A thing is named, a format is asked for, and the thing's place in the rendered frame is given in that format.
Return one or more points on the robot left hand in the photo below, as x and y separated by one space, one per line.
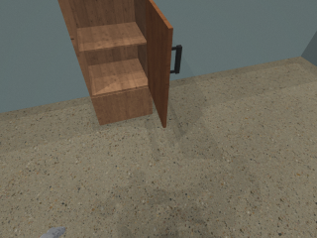
54 232

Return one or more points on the handle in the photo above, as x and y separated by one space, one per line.
178 53

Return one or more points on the cupboard door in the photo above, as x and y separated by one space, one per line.
159 33

